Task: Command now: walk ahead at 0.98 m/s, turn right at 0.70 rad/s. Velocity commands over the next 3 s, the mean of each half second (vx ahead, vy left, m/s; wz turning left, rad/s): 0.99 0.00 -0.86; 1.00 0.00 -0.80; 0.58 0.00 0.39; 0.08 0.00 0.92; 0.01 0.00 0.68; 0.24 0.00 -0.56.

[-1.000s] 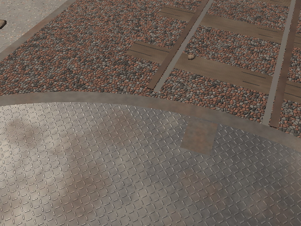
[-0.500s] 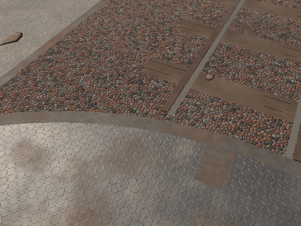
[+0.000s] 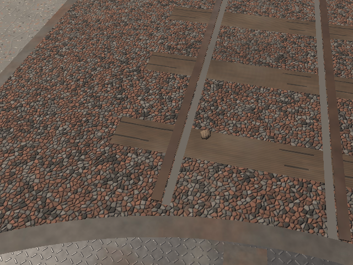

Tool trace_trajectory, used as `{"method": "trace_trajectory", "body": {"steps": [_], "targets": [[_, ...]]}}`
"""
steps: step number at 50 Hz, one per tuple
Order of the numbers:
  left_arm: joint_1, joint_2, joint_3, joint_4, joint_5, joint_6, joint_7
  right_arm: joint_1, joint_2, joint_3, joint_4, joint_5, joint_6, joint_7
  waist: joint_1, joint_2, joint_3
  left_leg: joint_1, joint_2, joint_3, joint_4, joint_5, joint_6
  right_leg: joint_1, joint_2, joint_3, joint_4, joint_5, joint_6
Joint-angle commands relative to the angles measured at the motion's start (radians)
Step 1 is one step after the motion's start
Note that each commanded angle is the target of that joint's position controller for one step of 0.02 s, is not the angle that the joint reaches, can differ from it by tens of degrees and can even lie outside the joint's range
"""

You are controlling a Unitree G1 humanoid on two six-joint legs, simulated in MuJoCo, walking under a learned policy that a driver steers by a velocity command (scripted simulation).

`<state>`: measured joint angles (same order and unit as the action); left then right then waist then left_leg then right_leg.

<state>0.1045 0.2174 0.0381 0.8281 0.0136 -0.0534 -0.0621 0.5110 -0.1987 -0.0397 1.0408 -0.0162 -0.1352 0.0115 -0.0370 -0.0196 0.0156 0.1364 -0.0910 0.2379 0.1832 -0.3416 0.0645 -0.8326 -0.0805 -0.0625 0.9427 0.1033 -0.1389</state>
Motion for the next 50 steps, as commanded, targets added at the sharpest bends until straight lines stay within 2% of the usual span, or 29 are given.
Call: {"method": "trace_trajectory", "body": {"steps": [1, 4, 6, 7, 8, 9, 10, 11, 12, 14, 16, 18, 22, 24, 26, 27, 28, 29, 30, 31, 32, 33, 35, 37, 40, 43, 46, 48, 50], "targets": [[-0.116, 0.011, -0.014, -0.086, -0.001, -0.015, -0.010, -0.017, -0.108, 0.000, -0.055, 0.007, -0.021, -0.027, 0.035, 0.037, 0.154, -0.184, 0.249, 0.034, -0.100, 0.908, -0.066, 0.185, 0.059, -0.121, -0.193, 0.078, -0.031], [-0.009, 0.077, 0.001, -0.062, 0.000, -0.008, -0.008, -0.018, -0.202, -0.017, -0.071, -0.001, 0.004, -0.076, 0.112, 0.125, 0.029, -0.011, 0.293, 0.062, 0.166, 1.460, -0.096, 0.352, 0.175, -0.191, -0.263, -0.016, -0.063], [0.331, 0.167, 0.043, 0.029, -0.001, 0.004, 0.003, -0.119, -0.256, -0.040, -0.113, -0.019, 0.037, -0.087, 0.286, 0.162, -0.131, -0.079, 0.333, 0.025, 0.603, 1.570, -0.078, 0.687, 0.208, -0.142, -0.259, -0.156, -0.117], [0.520, 0.211, 0.074, 0.079, -0.006, 0.008, 0.020, -0.202, -0.275, -0.052, -0.138, -0.022, 0.050, -0.076, 0.388, 0.120, -0.181, -0.232, 0.294, 0.017, 0.997, 1.302, -0.057, 0.896, 0.168, -0.038, -0.353, -0.225, -0.173], [0.432, 0.218, 0.091, 0.087, -0.032, 0.021, 0.038, -0.292, -0.174, -0.034, -0.183, -0.027, 0.035, -0.042, 0.306, -0.106, -0.090, -0.574, 0.089, -0.028, 1.350, 0.179, -0.037, 0.997, 0.091, 0.127, -0.351, -0.277, -0.187], [0.340, 0.324, 0.101, 0.052, 0.010, 0.026, 0.033, -0.213, -0.075, -0.005, -0.304, 0.000, 0.012, -0.032, 0.132, -0.236, -0.173, -0.963, 0.027, -0.203, 1.597, -0.166, -0.087, 1.208, -0.105, 0.628, -0.409, -0.188, -0.392], [0.348, 0.284, 0.100, 0.036, 0.020, 0.026, 0.043, -0.252, -0.101, 0.010, -0.338, 0.001, -0.014, -0.024, 0.164, -0.095, -0.228, -1.091, 0.064, -0.345, 1.543, -0.113, -0.072, 1.243, -0.194, 0.877, -0.640, -0.505, -0.428], [0.324, 0.197, 0.083, 0.044, 0.020, 0.021, 0.055, -0.286, -0.142, 0.007, -0.335, -0.007, -0.029, -0.015, 0.125, 0.075, -0.086, -1.073, 0.127, -0.358, 1.389, -0.037, -0.051, 1.069, -0.182, 0.835, -0.736, -0.592, -0.354], [0.283, 0.167, 0.073, 0.046, 0.018, 0.014, 0.058, -0.308, -0.141, 0.005, -0.338, -0.021, -0.024, -0.011, 0.064, 0.146, -0.011, -0.994, 0.160, -0.345, 1.278, -0.008, -0.055, 0.895, -0.137, 0.740, -0.760, -0.549, -0.289], [0.241, 0.160, 0.061, 0.028, 0.002, -0.019, 0.068, -0.302, -0.125, 0.016, -0.337, -0.065, 0.024, -0.007, -0.005, 0.171, 0.056, -0.871, 0.204, -0.338, 1.165, -0.015, -0.092, 0.657, -0.047, 0.603, -0.758, -0.392, -0.250], [0.221, 0.182, 0.060, 0.011, -0.008, -0.044, 0.063, -0.357, -0.111, 0.026, -0.368, -0.070, 0.059, 0.001, -0.012, 0.154, 0.082, -0.789, 0.226, -0.285, 1.004, 0.031, -0.124, 0.492, 0.038, 0.489, -0.793, -0.342, -0.224], [0.257, 0.202, 0.066, 0.007, -0.009, -0.056, 0.058, -0.494, -0.108, 0.038, -0.437, -0.049, 0.060, 0.009, 0.027, 0.091, 0.118, -0.727, 0.223, -0.250, 0.783, 0.180, -0.140, 0.415, 0.074, 0.443, -0.800, -0.171, -0.205], [0.334, 0.238, 0.087, 0.006, -0.020, -0.051, 0.041, -0.611, -0.106, 0.047, -0.491, -0.013, 0.056, 0.013, 0.125, -0.012, 0.052, -0.608, 0.141, -0.221, 0.474, 0.435, -0.105, 0.561, 0.093, 0.424, -0.739, 0.079, -0.124], [0.334, 0.244, 0.091, -0.002, -0.020, -0.046, 0.044, -0.613, -0.132, 0.040, -0.506, -0.009, 0.051, 0.006, 0.125, -0.040, 0.031, -0.553, 0.117, -0.239, 0.367, 0.420, -0.092, 0.654, 0.073, 0.446, -0.677, 0.154, -0.092], [0.306, 0.282, 0.099, -0.016, -0.011, -0.046, 0.049, -0.476, -0.206, 0.010, -0.473, -0.008, 0.044, -0.011, 0.055, -0.040, -0.075, -0.373, 0.068, -0.250, 0.325, 0.307, -0.073, 0.738, 0.072, 0.455, -0.478, 0.381, -0.046], [0.256, 0.318, 0.105, -0.028, -0.008, -0.048, 0.046, -0.302, -0.247, -0.012, -0.437, -0.005, 0.038, -0.024, -0.056, -0.038, -0.169, -0.183, 0.075, -0.245, 0.325, 0.245, -0.063, 0.699, 0.092, 0.438, -0.274, 0.406, -0.025], [0.195, 0.276, 0.094, -0.053, -0.003, -0.057, 0.041, -0.072, -0.306, -0.038, -0.388, -0.017, 0.036, -0.045, -0.171, -0.026, -0.280, 0.081, 0.167, -0.309, 0.389, 0.114, -0.045, 0.541, 0.131, 0.406, -0.001, 0.267, -0.009], [0.199, 0.089, 0.046, -0.099, -0.014, -0.064, 0.047, 0.073, -0.370, -0.057, -0.362, -0.063, 0.034, -0.058, -0.168, 0.229, -0.384, 0.322, 0.459, -0.650, 0.323, -0.241, -0.017, 0.266, 0.220, 0.308, 0.346, -0.527, -0.006], [0.307, 0.095, 0.025, -0.157, -0.056, -0.057, 0.051, -0.057, -0.404, -0.070, -0.378, -0.064, 0.038, -0.039, -0.029, 0.481, -0.462, 0.315, 0.603, -1.184, 0.085, -0.421, 0.067, 0.083, 0.213, 0.228, 0.507, -0.592, 0.001], [0.228, 0.166, 0.031, -0.117, -0.023, -0.031, 0.060, -0.196, -0.274, -0.054, -0.413, -0.055, 0.047, -0.030, -0.031, 0.247, -0.275, 0.149, 0.533, -1.045, 0.055, -0.563, 0.065, 0.027, 0.119, 0.193, 0.531, -0.467, -0.001], [0.172, 0.182, 0.036, -0.120, -0.002, -0.019, 0.047, -0.238, -0.205, -0.037, -0.407, -0.044, 0.052, -0.026, -0.026, 0.122, -0.159, 0.014, 0.483, -0.838, 0.072, -0.389, 0.055, 0.037, 0.081, 0.160, 0.478, -0.397, 0.012], [0.133, 0.169, 0.036, -0.124, 0.010, -0.008, 0.031, -0.223, -0.178, -0.030, -0.379, -0.046, 0.054, -0.022, -0.020, 0.044, -0.094, -0.087, 0.432, -0.678, 0.066, -0.185, 0.029, 0.070, 0.049, 0.154, 0.436, -0.378, 0.019], [0.097, 0.119, 0.022, -0.164, 0.025, 0.020, 0.003, -0.166, -0.145, -0.019, -0.308, -0.032, 0.041, -0.018, 0.012, 0.103, -0.033, -0.180, 0.399, -0.501, 0.047, -0.016, 0.017, 0.063, -0.002, 0.150, 0.423, -0.375, 0.029], [0.040, 0.092, 0.009, -0.208, 0.023, 0.038, -0.010, -0.129, -0.122, -0.015, -0.266, -0.008, 0.021, -0.001, 0.026, 0.113, -0.001, -0.201, 0.387, -0.367, 0.025, 0.162, -0.004, 0.018, -0.025, 0.134, 0.410, -0.329, 0.027], [-0.052, 0.089, -0.008, -0.275, 0.025, 0.038, -0.021, -0.139, -0.144, -0.015, -0.245, -0.012, -0.002, 0.003, 0.057, 0.119, 0.046, -0.281, 0.361, -0.210, -0.039, 0.332, -0.004, 0.032, -0.022, 0.131, 0.278, -0.190, 0.027], [-0.126, 0.105, -0.017, -0.277, 0.021, 0.032, -0.032, -0.110, -0.169, -0.015, -0.220, -0.015, -0.006, 0.003, 0.043, 0.052, 0.106, -0.291, 0.294, -0.062, -0.122, 0.455, -0.008, 0.122, 0.036, 0.040, 0.016, -0.098, 0.008], [-0.203, 0.090, -0.033, -0.290, 0.029, 0.015, -0.035, -0.031, -0.229, -0.019, -0.179, -0.012, 0.003, -0.004, 0.031, 0.063, 0.152, -0.211, 0.333, -0.006, -0.124, 0.853, 0.007, 0.257, 0.091, -0.065, -0.189, -0.120, -0.042], [-0.124, 0.133, -0.020, -0.258, 0.038, 0.009, -0.019, -0.004, -0.298, -0.027, -0.166, -0.014, 0.025, -0.022, 0.089, 0.127, 0.053, -0.070, 0.361, 0.008, 0.081, 1.308, 0.014, 0.380, 0.177, -0.100, -0.238, -0.240, -0.068], [0.229, 0.197, 0.016, -0.146, 0.039, 0.002, 0.007, -0.051, -0.343, -0.034, -0.179, -0.008, 0.053, -0.034, 0.262, 0.154, -0.137, -0.144, 0.368, 0.010, 0.548, 1.362, 0.022, 0.782, 0.212, -0.046, -0.359, -0.289, -0.107]]}}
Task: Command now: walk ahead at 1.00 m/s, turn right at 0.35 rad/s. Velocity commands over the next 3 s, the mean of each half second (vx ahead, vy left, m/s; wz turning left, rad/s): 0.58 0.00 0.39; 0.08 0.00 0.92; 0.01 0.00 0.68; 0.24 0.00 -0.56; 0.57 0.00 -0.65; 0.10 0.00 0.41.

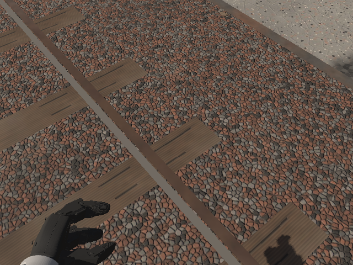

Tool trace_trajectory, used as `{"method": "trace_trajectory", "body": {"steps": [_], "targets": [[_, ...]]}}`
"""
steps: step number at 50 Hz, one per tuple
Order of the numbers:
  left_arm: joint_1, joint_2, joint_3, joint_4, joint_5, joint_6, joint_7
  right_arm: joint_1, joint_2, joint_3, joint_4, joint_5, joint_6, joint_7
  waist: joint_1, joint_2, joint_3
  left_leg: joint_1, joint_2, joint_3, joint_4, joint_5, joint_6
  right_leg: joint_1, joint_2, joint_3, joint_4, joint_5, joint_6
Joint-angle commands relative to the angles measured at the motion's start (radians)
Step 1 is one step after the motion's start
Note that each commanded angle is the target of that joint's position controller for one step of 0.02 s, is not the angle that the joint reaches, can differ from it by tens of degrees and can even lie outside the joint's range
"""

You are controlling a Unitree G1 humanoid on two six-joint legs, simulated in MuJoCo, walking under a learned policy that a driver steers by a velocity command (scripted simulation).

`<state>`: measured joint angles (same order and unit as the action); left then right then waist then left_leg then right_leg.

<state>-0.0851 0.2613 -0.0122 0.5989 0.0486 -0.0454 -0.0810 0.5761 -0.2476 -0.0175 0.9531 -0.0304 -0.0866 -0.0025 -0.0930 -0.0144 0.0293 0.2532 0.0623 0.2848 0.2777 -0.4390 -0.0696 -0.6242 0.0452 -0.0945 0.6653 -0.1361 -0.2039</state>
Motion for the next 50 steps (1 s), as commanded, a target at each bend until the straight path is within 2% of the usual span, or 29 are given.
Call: {"method": "trace_trajectory", "body": {"steps": [1, 2, 3, 5, 7, 8, 11, 12, 14, 17, 19, 20, 21, 22, 23, 24, 25, 26, 29, 32, 35, 39, 42, 43, 44, 45, 46, 47, 50], "targets": [[0.532, 0.219, 0.097, 0.127, 0.013, -0.002, 0.046, -0.112, -0.253, -0.050, -0.110, 0.002, 0.007, -0.018, 0.340, 0.093, -0.234, -0.484, 0.170, -0.054, 0.788, 1.028, 0.152, 0.836, -0.016, 0.137, -0.069, -0.171, -0.050], [0.458, 0.314, 0.120, 0.098, 0.011, 0.004, 0.061, -0.018, -0.089, -0.019, -0.169, 0.032, 0.001, 0.009, 0.174, -0.220, -0.363, -0.895, -0.013, -0.117, 1.219, -0.034, 0.104, 1.129, -0.359, 0.681, -0.155, -0.279, -0.122], [0.512, 0.300, 0.125, 0.086, 0.000, 0.006, 0.067, -0.124, -0.171, -0.031, -0.211, 0.045, -0.011, 0.003, 0.245, -0.060, -0.445, -1.002, -0.040, -0.320, 1.322, 0.014, 0.137, 1.112, -0.406, 0.849, -0.301, -0.285, -0.142], [0.456, 0.196, 0.107, 0.153, -0.005, -0.022, 0.079, -0.210, -0.129, -0.020, -0.214, 0.049, -0.014, 0.006, 0.168, 0.052, -0.086, -1.030, 0.036, -0.343, 1.165, 0.140, 0.146, 0.747, -0.347, 0.565, -0.385, -0.114, -0.083], [0.376, 0.112, 0.078, 0.163, -0.008, -0.055, 0.081, -0.139, -0.087, -0.015, -0.161, 0.022, 0.026, 0.017, 0.065, 0.064, 0.014, -0.863, 0.069, -0.363, 1.038, 0.149, 0.124, 0.494, -0.295, 0.359, -0.419, 0.266, -0.024], [0.372, 0.074, 0.065, 0.173, -0.019, -0.067, 0.076, -0.101, -0.075, -0.018, -0.135, 0.013, 0.047, 0.021, 0.038, 0.047, 0.020, -0.806, 0.072, -0.362, 0.983, 0.138, 0.114, 0.444, -0.278, 0.276, -0.426, 0.440, 0.002], [0.351, 0.077, 0.061, 0.189, -0.040, -0.092, 0.072, -0.195, -0.059, -0.027, -0.172, 0.009, 0.063, 0.036, 0.022, -0.029, 0.057, -0.823, 0.033, -0.286, 0.835, 0.254, 0.105, 0.405, -0.212, 0.063, -0.455, 0.777, 0.060], [0.235, 0.047, 0.062, 0.147, -0.046, -0.093, 0.084, -0.259, -0.069, -0.037, -0.196, 0.104, 0.030, 0.017, 0.033, -0.062, 0.025, -0.867, 0.032, -0.334, 0.816, 0.325, 0.101, 0.436, -0.196, 0.044, -0.457, 0.717, 0.091], [0.190, 0.092, 0.063, 0.128, -0.049, -0.082, 0.114, -0.321, -0.063, -0.029, -0.220, 0.084, -0.004, 0.025, 0.038, -0.036, 0.030, -0.808, -0.006, -0.239, 0.550, 0.524, 0.094, 0.394, -0.125, -0.074, -0.438, 0.630, 0.143], [0.336, 0.161, 0.071, 0.154, -0.053, -0.064, 0.164, -0.349, -0.049, -0.035, -0.250, 0.045, -0.014, 0.066, 0.085, -0.056, -0.066, -0.630, -0.135, -0.105, 0.348, 0.731, 0.079, 0.464, -0.120, -0.110, -0.252, 0.824, 0.195], [0.267, 0.199, 0.084, 0.114, -0.060, -0.047, 0.177, -0.180, -0.140, -0.074, -0.238, 0.048, 0.011, 0.080, -0.013, -0.139, -0.151, -0.442, -0.177, -0.120, 0.369, 0.608, 0.119, 0.456, -0.162, -0.088, -0.047, 0.975, 0.225], [0.199, 0.196, 0.086, 0.087, -0.061, -0.043, 0.170, -0.008, -0.216, -0.108, -0.204, 0.048, 0.028, 0.070, -0.113, -0.115, -0.202, -0.268, -0.164, -0.175, 0.364, 0.598, 0.164, 0.377, -0.164, -0.070, 0.180, 0.910, 0.235], [0.133, 0.148, 0.074, 0.079, -0.073, -0.044, 0.143, 0.100, -0.233, -0.112, -0.168, 0.050, 0.040, 0.049, -0.186, 0.087, -0.155, -0.179, -0.092, -0.265, 0.213, 0.762, 0.226, 0.259, -0.045, -0.079, 0.597, 0.239, 0.266], [0.237, -0.008, 0.037, 0.046, -0.027, -0.048, 0.099, 0.001, -0.233, -0.089, -0.195, 0.002, 0.030, 0.033, -0.024, 0.398, -0.108, -0.088, 0.021, -0.543, 0.333, 1.310, 0.320, -0.053, 0.110, 0.017, 0.994, -0.587, 0.289], [0.484, 0.026, 0.029, 0.037, -0.043, -0.058, 0.076, -0.148, -0.283, -0.084, -0.302, -0.052, 0.009, 0.031, 0.095, 0.311, -0.407, 0.017, 0.258, -0.997, 0.211, 1.190, 0.524, -0.104, 0.114, 0.267, 1.129, -0.533, 0.289], [0.423, 0.161, 0.049, 0.024, -0.049, -0.056, 0.067, -0.271, -0.286, -0.102, -0.392, -0.024, 0.023, 0.033, 0.072, 0.113, -0.400, -0.093, 0.245, -1.047, 0.091, 0.791, 0.528, -0.072, 0.070, 0.302, 1.035, -0.428, 0.242], [0.330, 0.184, 0.063, -0.001, -0.052, -0.043, 0.073, -0.342, -0.244, -0.093, -0.410, 0.018, 0.033, 0.030, 0.111, -0.041, -0.232, -0.268, 0.193, -1.002, 0.029, 0.441, 0.488, -0.126, 0.036, 0.280, 0.925, -0.359, 0.229], [0.290, 0.174, 0.065, -0.004, -0.036, -0.024, 0.088, -0.377, -0.211, -0.081, -0.420, 0.046, 0.039, 0.025, 0.134, -0.131, -0.167, -0.407, 0.150, -0.969, -0.014, 0.281, 0.440, -0.094, 0.001, 0.270, 0.831, -0.316, 0.231], [0.259, 0.134, 0.065, -0.017, -0.024, 0.011, 0.108, -0.408, -0.203, -0.085, -0.429, 0.040, 0.058, 0.005, 0.150, -0.050, -0.082, -0.641, 0.006, -0.769, 0.010, 0.486, 0.368, 0.040, -0.018, 0.247, 0.526, -0.281, 0.266], [0.204, 0.065, 0.050, -0.024, -0.033, 0.010, 0.123, -0.354, -0.225, -0.100, -0.411, 0.048, 0.089, -0.033, 0.115, 0.014, -0.201, -0.562, -0.033, -0.708, 0.097, 0.730, 0.323, 0.087, 0.022, 0.235, 0.307, -0.173, 0.306], [0.152, 0.078, 0.058, -0.019, -0.054, 0.018, 0.124, -0.379, -0.226, -0.108, -0.438, 0.062, 0.125, -0.054, 0.088, 0.099, -0.224, -0.510, -0.050, -0.746, 0.102, 0.462, 0.257, 0.088, 0.038, 0.259, 0.176, -0.080, 0.306], [0.091, 0.094, 0.075, -0.019, -0.056, -0.001, 0.112, -0.385, -0.209, -0.113, -0.460, 0.052, 0.143, -0.049, 0.052, 0.189, -0.160, -0.499, -0.061, -0.835, 0.112, 0.290, 0.226, 0.149, 0.052, 0.273, -0.015, -0.082, 0.279], [0.176, 0.130, 0.102, 0.021, -0.058, -0.021, 0.099, -0.430, -0.192, -0.110, -0.484, 0.060, 0.143, -0.039, 0.098, 0.204, -0.156, -0.526, -0.098, -0.868, 0.204, 0.260, 0.185, 0.343, 0.010, 0.266, -0.294, 0.040, 0.237], [0.186, 0.164, 0.113, 0.026, -0.049, -0.018, 0.100, -0.382, -0.141, -0.096, -0.479, 0.060, 0.145, -0.035, 0.072, 0.091, -0.199, -0.624, -0.162, -0.795, 0.353, -0.038, 0.147, 0.502, -0.141, 0.361, -0.340, 0.097, 0.172], [0.167, 0.222, 0.122, -0.003, -0.027, 0.000, 0.108, -0.345, -0.104, -0.083, -0.482, 0.053, 0.143, -0.033, 0.043, -0.120, -0.197, -0.794, -0.281, -0.581, 0.580, -0.221, 0.099, 0.592, -0.347, 0.559, -0.331, 0.240, 0.054], [0.186, 0.208, 0.125, 0.003, 0.006, 0.003, 0.106, -0.341, -0.198, -0.106, -0.514, 0.047, 0.125, -0.014, 0.023, -0.279, -0.204, -0.906, -0.222, -0.521, 0.799, -0.204, 0.054, 0.538, -0.465, 0.728, -0.371, 0.231, -0.061], [0.138, 0.151, 0.115, -0.023, -0.007, 0.005, 0.112, -0.336, -0.271, -0.125, -0.480, 0.051, 0.122, -0.007, 0.035, -0.199, -0.158, -0.929, -0.152, -0.485, 0.899, -0.110, 0.019, 0.509, -0.420, 0.627, -0.367, 0.149, -0.055], [0.107, 0.110, 0.106, -0.033, -0.021, 0.015, 0.122, -0.330, -0.276, -0.130, -0.450, 0.057, 0.130, -0.008, 0.042, -0.127, -0.122, -0.932, -0.129, -0.463, 0.947, -0.026, 0.006, 0.477, -0.330, 0.491, -0.351, 0.053, -0.002], [0.115, 0.123, 0.097, -0.034, -0.032, 0.036, 0.144, -0.324, -0.199, -0.102, -0.444, 0.055, 0.148, -0.008, 0.060, -0.067, -0.065, -0.953, -0.084, -0.361, 1.051, 0.084, -0.020, 0.420, -0.252, 0.305, -0.360, 0.116, 0.024]]}}
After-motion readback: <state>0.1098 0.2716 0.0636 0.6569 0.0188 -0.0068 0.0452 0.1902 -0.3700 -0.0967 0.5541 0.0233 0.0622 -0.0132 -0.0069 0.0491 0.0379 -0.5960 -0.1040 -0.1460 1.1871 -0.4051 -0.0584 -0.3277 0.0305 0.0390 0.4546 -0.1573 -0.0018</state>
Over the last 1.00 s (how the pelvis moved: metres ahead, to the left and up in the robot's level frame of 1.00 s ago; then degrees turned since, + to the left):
0.84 -0.22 -0.02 -49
